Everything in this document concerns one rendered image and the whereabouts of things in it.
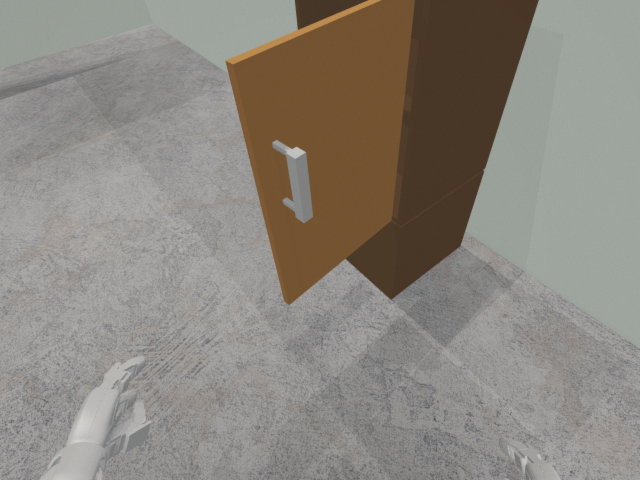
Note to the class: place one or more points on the handle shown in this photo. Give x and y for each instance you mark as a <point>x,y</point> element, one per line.
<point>299,180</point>

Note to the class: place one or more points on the robot left hand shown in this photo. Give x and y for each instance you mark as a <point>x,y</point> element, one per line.
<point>103,406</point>

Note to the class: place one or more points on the robot left forearm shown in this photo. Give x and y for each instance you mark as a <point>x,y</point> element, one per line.
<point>78,461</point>

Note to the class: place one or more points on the cupboard door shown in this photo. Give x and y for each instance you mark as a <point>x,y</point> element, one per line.
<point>335,89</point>

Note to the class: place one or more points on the robot right hand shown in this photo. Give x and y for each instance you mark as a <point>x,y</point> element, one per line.
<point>528,460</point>

